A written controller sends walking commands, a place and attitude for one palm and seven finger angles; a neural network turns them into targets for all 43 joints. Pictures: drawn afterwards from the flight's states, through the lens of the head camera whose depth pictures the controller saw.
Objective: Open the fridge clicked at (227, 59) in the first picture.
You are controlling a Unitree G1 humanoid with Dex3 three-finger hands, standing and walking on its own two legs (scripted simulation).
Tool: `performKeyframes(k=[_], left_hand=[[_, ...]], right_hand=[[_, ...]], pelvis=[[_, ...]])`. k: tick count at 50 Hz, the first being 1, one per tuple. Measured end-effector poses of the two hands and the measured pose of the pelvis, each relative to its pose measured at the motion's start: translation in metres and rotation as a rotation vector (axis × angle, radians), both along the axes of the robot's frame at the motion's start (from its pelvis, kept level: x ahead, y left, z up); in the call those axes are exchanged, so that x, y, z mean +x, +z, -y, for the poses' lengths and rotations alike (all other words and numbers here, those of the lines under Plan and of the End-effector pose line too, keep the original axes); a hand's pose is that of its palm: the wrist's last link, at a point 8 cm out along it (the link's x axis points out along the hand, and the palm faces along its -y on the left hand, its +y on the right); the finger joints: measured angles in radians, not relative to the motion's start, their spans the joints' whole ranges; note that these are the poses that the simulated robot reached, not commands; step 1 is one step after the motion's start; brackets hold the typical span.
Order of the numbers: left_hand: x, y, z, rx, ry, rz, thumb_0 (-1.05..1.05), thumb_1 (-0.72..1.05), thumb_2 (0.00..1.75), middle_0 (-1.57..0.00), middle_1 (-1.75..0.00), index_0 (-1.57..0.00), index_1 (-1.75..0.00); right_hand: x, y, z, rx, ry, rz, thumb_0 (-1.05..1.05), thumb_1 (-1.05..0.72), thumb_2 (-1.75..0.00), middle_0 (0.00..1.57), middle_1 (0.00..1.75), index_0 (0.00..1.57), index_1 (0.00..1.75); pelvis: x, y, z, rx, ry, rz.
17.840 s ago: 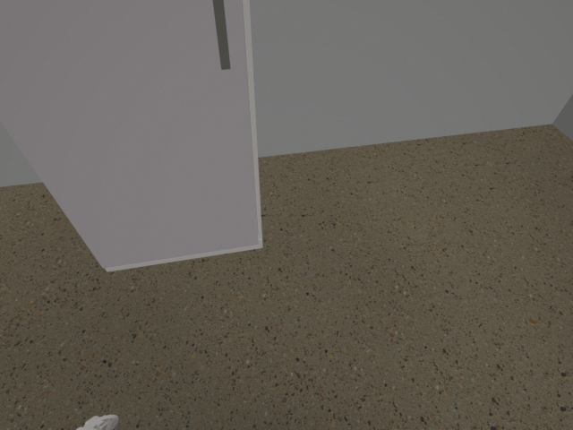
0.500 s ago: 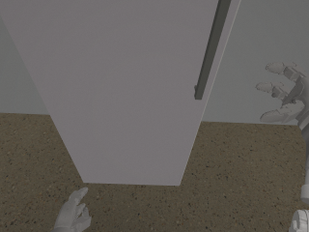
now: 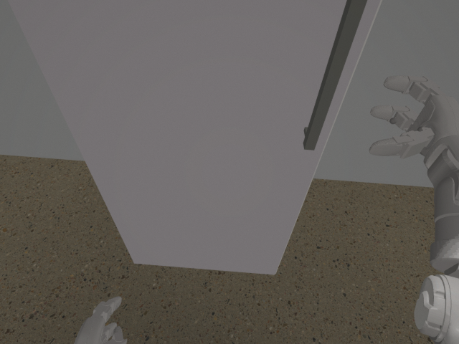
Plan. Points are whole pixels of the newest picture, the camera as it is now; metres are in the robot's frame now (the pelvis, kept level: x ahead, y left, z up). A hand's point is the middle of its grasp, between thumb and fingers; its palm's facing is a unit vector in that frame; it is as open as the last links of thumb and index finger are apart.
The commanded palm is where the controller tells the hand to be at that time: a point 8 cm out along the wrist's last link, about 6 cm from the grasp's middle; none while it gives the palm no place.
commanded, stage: move the hooked fingers beside the handle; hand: right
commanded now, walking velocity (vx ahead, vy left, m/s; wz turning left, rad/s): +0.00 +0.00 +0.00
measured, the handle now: (331, 64) +0.52 -0.13 +0.26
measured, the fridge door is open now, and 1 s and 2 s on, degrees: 0 0 0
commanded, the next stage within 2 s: feel for the door with the fingertips in 1.10 s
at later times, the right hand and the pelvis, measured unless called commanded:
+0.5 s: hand (369, 104) +0.46 -0.19 +0.23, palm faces +0.02 +1.00 +0.01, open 14.0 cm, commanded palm +0.43 -0.24 +0.22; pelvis +0.00 +0.01 +0.00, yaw +1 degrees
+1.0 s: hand (367, 104) +0.46 -0.19 +0.23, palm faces +0.03 +1.00 +0.01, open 14.0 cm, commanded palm +0.44 -0.24 +0.22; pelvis +0.00 +0.01 +0.00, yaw +1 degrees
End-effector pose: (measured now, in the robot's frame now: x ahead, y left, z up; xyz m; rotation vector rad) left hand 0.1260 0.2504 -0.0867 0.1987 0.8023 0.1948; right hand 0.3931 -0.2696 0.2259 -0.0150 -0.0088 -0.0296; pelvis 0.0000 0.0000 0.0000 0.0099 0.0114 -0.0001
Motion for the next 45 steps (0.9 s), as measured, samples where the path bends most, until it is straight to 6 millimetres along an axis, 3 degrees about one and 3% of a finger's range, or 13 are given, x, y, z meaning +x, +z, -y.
performKeyframes(k=[8, 13, 25, 45], left_hand=[[-0.015, -0.006, -0.006, -0.007, 0.035, -0.043, 0.01, 0.91, 0.9, -0.2, -0.3, -0.2, -0.3], [-0.031, -0.01, -0.012, -0.006, 0.065, -0.082, 0.01, 0.91, 0.9, -0.2, -0.3, -0.2, -0.3], [-0.063, -0.018, -0.026, 0.009, 0.108, -0.172, 0.01, 0.91, 0.9, -0.2, -0.3, -0.2, -0.3], [-0.043, -0.014, -0.023, 0.0, 0.08, -0.119, 0.01, 0.91, 0.9, -0.2, -0.3, -0.2, -0.3]], right_hand=[[0.022, 0.002, -0.017, 0.019, 0.003, -0.01, -0.01, 0.5, -0.3, 0.3, 1.2, 0.3, 1.2], [0.033, -0.001, -0.016, 0.024, -0.02, -0.026, -0.01, 0.5, -0.3, 0.3, 1.2, 0.3, 1.2], [0.044, -0.001, -0.025, 0.024, 0.007, -0.012, -0.01, 0.5, -0.3, 0.3, 1.2, 0.3, 1.2], [0.042, -0.002, -0.024, 0.012, -0.016, -0.012, -0.01, 0.5, -0.3, 0.3, 1.2, 0.3, 1.2]], pelvis=[[0.002, 0.0, -0.002, -0.002, 0.011, -0.014], [0.003, 0.0, -0.005, -0.003, 0.018, -0.023], [0.005, -0.001, -0.007, -0.003, 0.022, -0.037], [0.003, -0.002, -0.01, -0.002, 0.016, -0.041]])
